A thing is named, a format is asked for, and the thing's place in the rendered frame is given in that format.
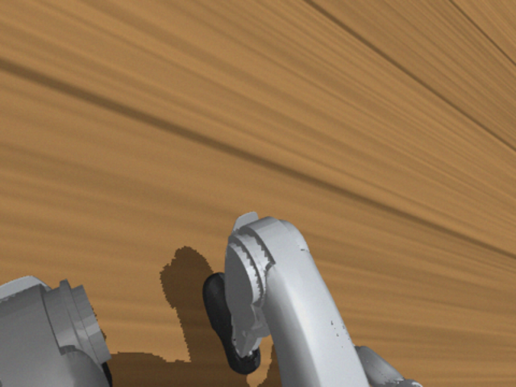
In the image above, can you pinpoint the right robot foot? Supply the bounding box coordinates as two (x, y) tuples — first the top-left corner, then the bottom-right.
(202, 273), (260, 375)

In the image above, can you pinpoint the right robot hand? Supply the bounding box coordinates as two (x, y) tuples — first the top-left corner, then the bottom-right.
(353, 344), (405, 387)

